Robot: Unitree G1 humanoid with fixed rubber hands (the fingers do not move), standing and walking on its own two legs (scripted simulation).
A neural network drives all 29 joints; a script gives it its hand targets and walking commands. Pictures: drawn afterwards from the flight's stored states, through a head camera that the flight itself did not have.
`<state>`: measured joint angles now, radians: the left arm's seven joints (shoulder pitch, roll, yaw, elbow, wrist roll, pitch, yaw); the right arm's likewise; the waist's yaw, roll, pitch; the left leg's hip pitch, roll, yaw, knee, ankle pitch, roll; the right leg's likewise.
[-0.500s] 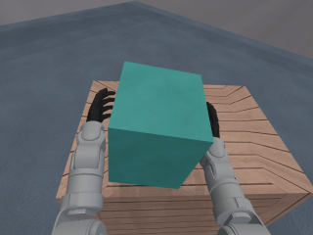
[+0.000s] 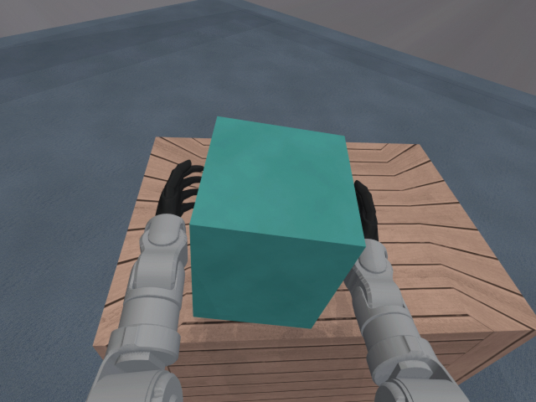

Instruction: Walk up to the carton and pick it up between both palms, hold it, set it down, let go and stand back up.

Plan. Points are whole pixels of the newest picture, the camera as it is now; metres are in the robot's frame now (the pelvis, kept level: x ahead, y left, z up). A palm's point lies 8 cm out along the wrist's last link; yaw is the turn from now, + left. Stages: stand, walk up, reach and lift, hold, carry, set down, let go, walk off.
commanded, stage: set down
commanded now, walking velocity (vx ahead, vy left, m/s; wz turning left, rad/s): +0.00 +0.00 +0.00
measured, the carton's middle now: (266, 228) +0.39 -0.01 +0.07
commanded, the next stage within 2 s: none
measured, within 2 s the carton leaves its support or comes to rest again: neither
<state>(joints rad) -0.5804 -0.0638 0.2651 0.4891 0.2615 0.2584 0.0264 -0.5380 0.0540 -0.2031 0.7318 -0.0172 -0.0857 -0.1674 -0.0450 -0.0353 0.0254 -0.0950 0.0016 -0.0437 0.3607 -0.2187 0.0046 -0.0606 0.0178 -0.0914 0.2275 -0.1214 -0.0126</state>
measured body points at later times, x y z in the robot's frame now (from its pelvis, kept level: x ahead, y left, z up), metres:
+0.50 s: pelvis +0.00 +0.00 +0.00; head +0.01 +0.02 +0.45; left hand +0.41 +0.12 +0.08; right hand +0.37 -0.17 +0.07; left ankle -0.01 +0.11 -0.75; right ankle +0.00 -0.11 -0.75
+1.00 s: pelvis +0.01 +0.00 +0.00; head +0.05 +0.02 +0.45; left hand +0.42 +0.12 +0.04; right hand +0.38 -0.17 +0.04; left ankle -0.01 +0.11 -0.75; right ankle +0.00 -0.11 -0.75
